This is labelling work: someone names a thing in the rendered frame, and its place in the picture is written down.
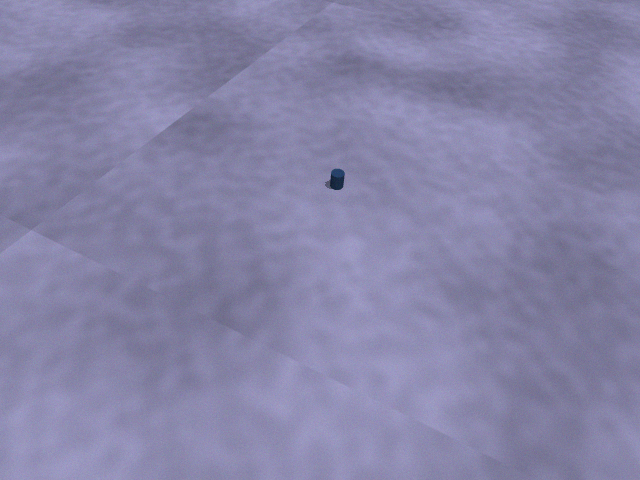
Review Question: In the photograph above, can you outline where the tin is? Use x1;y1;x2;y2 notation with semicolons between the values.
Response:
330;169;345;190

